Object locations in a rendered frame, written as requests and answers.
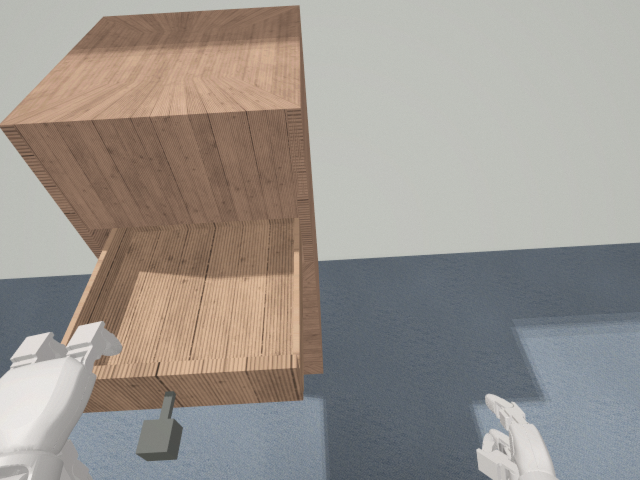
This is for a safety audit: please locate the robot right hand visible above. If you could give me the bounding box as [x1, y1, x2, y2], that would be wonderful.
[476, 394, 556, 480]

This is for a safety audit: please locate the handle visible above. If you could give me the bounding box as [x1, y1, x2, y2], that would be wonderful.
[135, 391, 183, 461]

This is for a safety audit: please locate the cabinet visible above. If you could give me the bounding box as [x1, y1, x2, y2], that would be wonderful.
[0, 5, 323, 375]

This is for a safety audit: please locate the robot left hand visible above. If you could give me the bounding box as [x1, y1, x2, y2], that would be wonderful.
[0, 321, 122, 480]

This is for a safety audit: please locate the left robot forearm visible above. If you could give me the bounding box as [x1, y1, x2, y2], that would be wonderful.
[0, 450, 64, 480]

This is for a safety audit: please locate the drawer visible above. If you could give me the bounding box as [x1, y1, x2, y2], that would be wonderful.
[61, 218, 304, 413]

